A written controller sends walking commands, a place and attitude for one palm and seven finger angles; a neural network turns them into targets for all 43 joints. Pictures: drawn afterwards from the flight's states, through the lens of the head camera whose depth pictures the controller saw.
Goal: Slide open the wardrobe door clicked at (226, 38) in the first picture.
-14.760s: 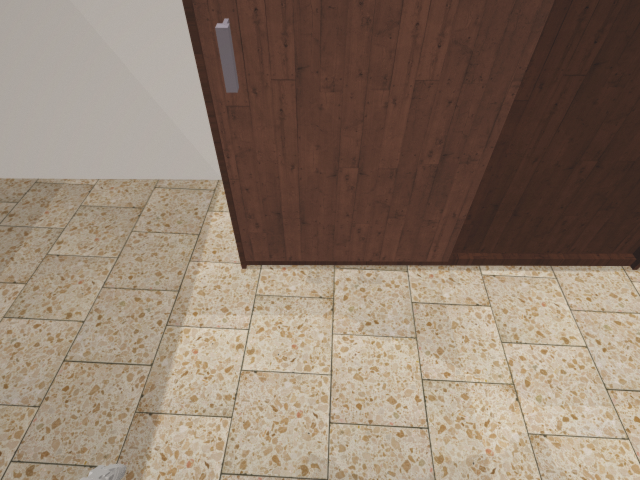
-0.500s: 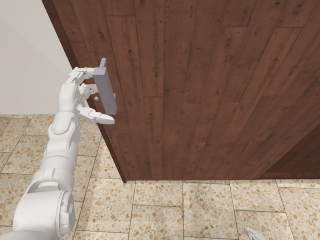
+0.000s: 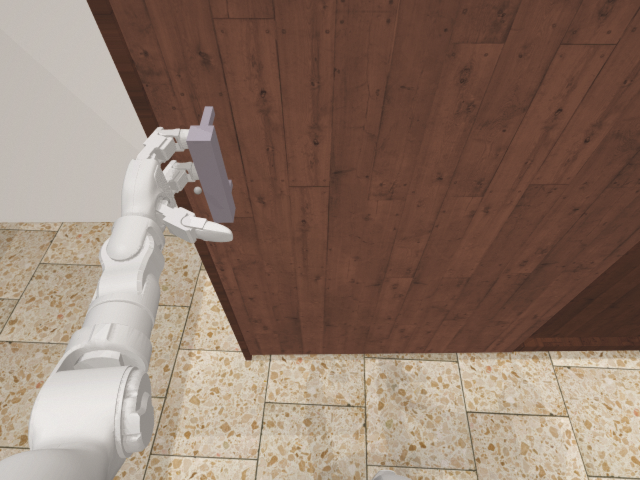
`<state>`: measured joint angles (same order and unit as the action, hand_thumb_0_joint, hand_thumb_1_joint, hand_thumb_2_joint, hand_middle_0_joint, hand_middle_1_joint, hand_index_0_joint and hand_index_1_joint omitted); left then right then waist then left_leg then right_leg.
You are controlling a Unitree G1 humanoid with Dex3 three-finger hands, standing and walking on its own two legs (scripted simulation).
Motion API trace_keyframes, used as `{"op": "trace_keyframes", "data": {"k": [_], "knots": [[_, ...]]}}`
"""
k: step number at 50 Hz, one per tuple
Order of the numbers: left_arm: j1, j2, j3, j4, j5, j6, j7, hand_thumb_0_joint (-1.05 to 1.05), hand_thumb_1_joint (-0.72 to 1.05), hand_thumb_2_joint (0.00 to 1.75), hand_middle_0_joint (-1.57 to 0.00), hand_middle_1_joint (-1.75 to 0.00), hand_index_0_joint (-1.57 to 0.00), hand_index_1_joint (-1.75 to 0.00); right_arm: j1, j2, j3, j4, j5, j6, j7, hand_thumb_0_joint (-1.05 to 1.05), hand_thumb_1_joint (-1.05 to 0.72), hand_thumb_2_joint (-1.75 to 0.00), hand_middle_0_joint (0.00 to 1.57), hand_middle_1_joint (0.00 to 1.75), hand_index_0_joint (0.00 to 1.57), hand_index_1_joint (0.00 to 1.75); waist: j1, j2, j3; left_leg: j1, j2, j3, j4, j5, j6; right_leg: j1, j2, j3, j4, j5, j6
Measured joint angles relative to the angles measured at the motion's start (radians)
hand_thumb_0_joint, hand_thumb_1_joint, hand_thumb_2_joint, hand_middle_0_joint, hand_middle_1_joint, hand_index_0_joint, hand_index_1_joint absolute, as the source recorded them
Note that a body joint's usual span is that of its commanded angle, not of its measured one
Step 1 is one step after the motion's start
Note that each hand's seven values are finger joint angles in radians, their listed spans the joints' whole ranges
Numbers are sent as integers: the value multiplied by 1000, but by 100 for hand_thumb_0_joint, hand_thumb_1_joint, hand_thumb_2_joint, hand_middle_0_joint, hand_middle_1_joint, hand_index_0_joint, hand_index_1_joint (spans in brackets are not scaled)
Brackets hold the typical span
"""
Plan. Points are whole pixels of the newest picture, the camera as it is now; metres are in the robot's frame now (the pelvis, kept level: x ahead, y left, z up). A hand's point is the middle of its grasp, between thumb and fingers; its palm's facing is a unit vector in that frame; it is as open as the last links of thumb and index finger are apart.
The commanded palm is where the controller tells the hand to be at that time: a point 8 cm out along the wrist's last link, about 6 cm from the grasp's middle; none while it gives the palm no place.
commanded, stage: slide the fingers in behind the handle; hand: left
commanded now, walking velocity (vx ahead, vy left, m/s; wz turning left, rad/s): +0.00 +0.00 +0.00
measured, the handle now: (216, 166) +0.49 +0.13 +0.11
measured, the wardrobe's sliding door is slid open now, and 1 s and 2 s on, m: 0.00 0.00 0.00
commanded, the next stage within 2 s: grip the handle and tug to test in 1.52 s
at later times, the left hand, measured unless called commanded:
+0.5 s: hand (214, 200) +0.43 +0.13 +0.11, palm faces -0.01 -1.00 +0.00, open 14.0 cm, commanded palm +0.40 +0.18 +0.12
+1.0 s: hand (225, 197) +0.43 +0.11 +0.11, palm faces -0.01 -1.00 +0.00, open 14.1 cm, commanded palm +0.40 +0.16 +0.12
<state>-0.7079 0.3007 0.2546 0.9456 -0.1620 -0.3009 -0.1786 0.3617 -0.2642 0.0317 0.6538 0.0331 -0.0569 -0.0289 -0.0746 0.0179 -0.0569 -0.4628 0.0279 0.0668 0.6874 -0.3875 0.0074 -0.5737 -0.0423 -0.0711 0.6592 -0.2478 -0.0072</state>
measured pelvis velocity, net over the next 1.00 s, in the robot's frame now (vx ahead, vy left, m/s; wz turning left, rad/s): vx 0.00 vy -0.01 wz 0.00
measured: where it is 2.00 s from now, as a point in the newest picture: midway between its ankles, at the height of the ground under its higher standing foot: outside the picture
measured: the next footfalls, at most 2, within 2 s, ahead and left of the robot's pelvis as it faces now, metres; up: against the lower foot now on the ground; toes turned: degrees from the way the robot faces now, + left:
none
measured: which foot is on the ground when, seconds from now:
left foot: down 0.00-1.00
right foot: down 0.00-1.00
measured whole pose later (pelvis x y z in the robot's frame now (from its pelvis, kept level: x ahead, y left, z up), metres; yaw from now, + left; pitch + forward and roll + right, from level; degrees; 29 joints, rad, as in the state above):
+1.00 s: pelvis +0.00 -0.01 +0.01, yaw +0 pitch +7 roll +0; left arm -0.60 0.19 0.15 0.76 -0.15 -0.24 -0.06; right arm 0.32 -0.25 0.03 0.66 0.03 -0.07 -0.03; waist -0.05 0.02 -0.04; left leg -0.38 0.03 0.06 0.63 -0.37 0.00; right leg -0.50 -0.04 -0.07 0.62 -0.24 -0.01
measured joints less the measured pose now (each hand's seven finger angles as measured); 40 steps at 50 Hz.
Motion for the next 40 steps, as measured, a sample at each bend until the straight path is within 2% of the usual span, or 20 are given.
{"op": "trace_keyframes", "data": {"k": [23, 29, 40], "knots": [[163, -99, -93, -248, 10, 70, 79, -1, -51, 30, -30, -120, -30, -120, -54, 15, -9, -22, 1, -16, 9, 1, -91, -90, 20, 30, 20, 30, 37, 9, -4, 84, 2, 1, -49, 1, -3, 78, 6, 1, -36, -6, 1], [140, -106, -104, -236, 20, 79, 101, -1, -51, 30, -30, -120, -29, -119, -72, 17, -6, -20, -2, -17, 4, 1, -91, -90, 20, 30, 20, 30, 38, 4, 5, 89, 1, -4, -52, 6, -6, 83, 4, -4, -34, -7, -2], [141, -105, -97, -225, 12, 71, 100, -1, -51, 30, -30, -120, -29, -120, -59, 18, -3, -17, 0, -15, 5, 1, -91, -90, 20, 30, 20, 30, 31, 3, 7, 97, 5, -1, -61, 12, -10, 88, 9, -1, -40, -1, -6]]}}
